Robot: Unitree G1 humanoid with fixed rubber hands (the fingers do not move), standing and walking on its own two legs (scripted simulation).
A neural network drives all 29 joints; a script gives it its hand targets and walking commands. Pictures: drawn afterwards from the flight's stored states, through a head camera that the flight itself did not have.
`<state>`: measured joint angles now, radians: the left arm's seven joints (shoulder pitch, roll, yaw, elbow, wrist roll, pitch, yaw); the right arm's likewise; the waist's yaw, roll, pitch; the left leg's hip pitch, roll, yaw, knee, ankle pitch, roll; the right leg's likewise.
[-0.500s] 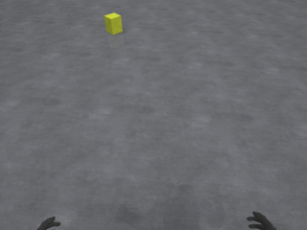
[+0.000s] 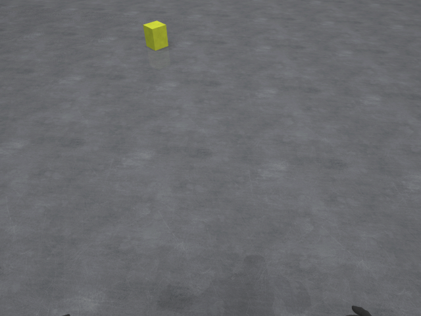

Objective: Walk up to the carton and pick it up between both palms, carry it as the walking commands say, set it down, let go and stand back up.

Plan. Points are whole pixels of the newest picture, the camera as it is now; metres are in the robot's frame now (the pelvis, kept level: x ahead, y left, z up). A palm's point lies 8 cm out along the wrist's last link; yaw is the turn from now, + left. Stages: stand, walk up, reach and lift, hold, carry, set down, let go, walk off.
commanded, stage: stand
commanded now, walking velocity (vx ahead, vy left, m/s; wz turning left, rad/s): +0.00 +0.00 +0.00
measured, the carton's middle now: (156, 35) +2.97 +0.54 -0.67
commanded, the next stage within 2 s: walk up in 0.16 s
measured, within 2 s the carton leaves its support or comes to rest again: neither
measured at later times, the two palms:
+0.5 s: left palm out of the picture +0.10 +0.37 -0.07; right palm (381, 307) +0.17 -0.32 -0.07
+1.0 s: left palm (21, 214) +0.38 +0.45 -0.06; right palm (330, 241) +0.30 -0.26 -0.07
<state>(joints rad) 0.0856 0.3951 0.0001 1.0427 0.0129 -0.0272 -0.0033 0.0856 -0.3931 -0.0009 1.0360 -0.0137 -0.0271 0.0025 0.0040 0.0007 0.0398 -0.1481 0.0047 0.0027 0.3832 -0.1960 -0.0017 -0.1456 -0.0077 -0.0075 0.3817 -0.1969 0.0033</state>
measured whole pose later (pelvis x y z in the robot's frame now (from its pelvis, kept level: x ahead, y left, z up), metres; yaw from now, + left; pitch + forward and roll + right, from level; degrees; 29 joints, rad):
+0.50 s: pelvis +0.02 +0.01 +0.00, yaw +5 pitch +0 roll -2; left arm 0.17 0.49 0.08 0.92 0.03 -0.09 -0.05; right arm 0.10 -0.49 -0.07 0.96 -0.03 -0.04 0.12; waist 0.00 0.02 -0.02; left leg -0.43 0.07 0.01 0.79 -0.33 0.01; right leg -0.12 -0.02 -0.09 0.35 -0.27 -0.05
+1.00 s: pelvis +0.23 +0.10 +0.00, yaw +6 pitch -1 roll +1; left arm 0.08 0.51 0.07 0.86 0.00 -0.05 -0.16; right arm 0.32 -0.53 -0.11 0.91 -0.02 -0.12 0.09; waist -0.07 -0.04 -0.03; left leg 0.09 0.01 0.18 0.23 -0.30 0.01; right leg -0.59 -0.14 -0.06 0.63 -0.03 0.00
